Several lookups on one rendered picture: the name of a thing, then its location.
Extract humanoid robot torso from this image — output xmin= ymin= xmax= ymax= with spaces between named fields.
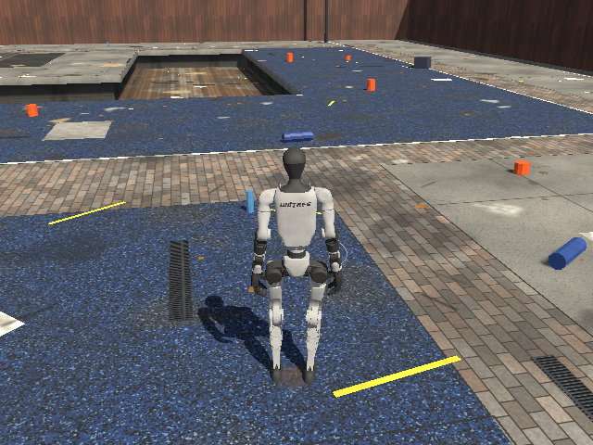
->
xmin=273 ymin=183 xmax=317 ymax=278

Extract right robot foot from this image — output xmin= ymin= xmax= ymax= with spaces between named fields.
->
xmin=303 ymin=361 xmax=317 ymax=384

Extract robot left upper arm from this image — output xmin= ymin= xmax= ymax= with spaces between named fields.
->
xmin=257 ymin=188 xmax=276 ymax=241

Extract robot left forearm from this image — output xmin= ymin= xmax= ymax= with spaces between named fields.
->
xmin=251 ymin=228 xmax=267 ymax=274

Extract robot right forearm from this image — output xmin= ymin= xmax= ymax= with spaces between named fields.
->
xmin=325 ymin=227 xmax=342 ymax=272

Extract right robot hand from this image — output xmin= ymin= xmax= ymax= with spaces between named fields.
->
xmin=322 ymin=269 xmax=344 ymax=296

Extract left robot hand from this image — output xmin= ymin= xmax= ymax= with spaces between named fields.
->
xmin=251 ymin=272 xmax=272 ymax=297

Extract robot right upper arm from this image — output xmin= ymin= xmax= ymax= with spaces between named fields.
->
xmin=314 ymin=187 xmax=335 ymax=239

